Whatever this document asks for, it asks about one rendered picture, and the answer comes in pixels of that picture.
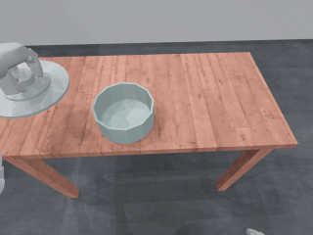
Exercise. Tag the table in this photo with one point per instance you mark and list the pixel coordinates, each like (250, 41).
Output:
(203, 102)

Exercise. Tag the knob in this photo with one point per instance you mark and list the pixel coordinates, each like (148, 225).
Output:
(25, 76)

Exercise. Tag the left robot hand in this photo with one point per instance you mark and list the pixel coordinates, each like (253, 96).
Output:
(13, 54)

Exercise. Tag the pot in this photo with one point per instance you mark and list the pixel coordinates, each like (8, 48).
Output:
(124, 112)

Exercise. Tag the lid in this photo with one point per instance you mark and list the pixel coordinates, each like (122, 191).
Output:
(43, 94)

